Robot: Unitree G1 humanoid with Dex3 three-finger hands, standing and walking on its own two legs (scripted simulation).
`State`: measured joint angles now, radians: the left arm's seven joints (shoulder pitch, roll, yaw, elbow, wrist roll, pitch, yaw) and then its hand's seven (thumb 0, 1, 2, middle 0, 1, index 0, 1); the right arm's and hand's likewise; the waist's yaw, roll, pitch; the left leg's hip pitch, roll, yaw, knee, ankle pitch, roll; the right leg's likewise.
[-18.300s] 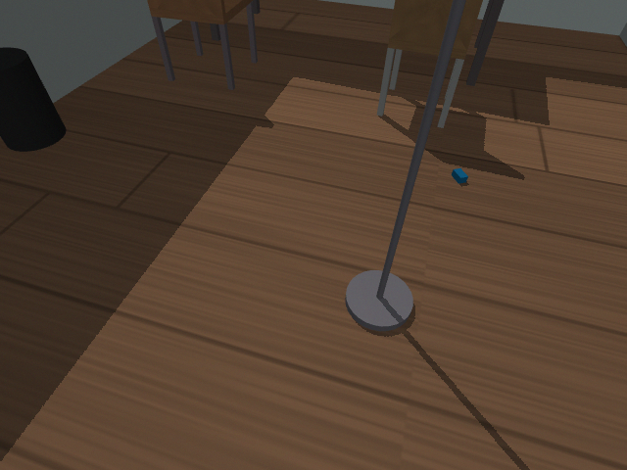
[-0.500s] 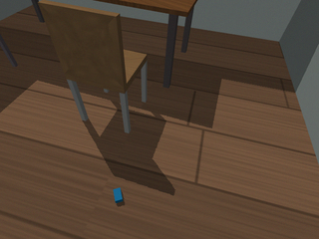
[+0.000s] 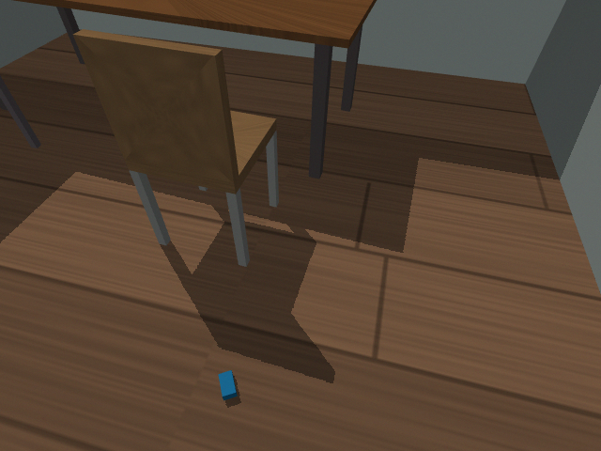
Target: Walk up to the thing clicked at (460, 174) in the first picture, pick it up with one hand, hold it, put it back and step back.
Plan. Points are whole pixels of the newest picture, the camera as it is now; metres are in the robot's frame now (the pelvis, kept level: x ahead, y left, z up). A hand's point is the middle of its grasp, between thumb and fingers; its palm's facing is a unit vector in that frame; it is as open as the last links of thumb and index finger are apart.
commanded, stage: walk up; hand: left
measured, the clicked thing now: (227, 385) +0.48 +0.25 -0.76
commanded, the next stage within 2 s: stand in 0.64 s
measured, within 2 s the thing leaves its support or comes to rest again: neither
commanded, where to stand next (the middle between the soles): +0.07 +0.01 m, yaw +0 degrees
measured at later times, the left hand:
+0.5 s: hand out of the picture +0.09 +0.25 -0.16, palm faces -0.03 -0.94 -0.34, open 7.3 cm
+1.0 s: hand out of the picture +0.09 +0.25 -0.16, palm faces -0.03 -0.94 -0.33, open 7.3 cm
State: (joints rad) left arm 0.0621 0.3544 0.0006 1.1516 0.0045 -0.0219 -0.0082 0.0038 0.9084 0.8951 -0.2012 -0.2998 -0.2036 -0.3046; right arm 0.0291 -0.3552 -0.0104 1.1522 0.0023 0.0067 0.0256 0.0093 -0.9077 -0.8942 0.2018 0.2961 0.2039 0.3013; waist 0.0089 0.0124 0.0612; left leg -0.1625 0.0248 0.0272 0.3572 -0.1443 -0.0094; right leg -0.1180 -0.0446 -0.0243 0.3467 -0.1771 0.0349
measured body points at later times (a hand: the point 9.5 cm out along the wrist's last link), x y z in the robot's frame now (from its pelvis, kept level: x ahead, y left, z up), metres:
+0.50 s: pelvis +0.01 +0.00 +0.00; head +0.02 +0.00 +0.45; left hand +0.09 +0.30 -0.13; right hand +0.07 -0.30 -0.14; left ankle +0.03 +0.12 -0.75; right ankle +0.01 -0.14 -0.75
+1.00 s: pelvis +0.01 -0.01 +0.00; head +0.02 +0.00 +0.45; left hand +0.09 +0.29 -0.13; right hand +0.10 -0.31 -0.13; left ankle +0.03 +0.12 -0.75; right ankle +0.01 -0.14 -0.75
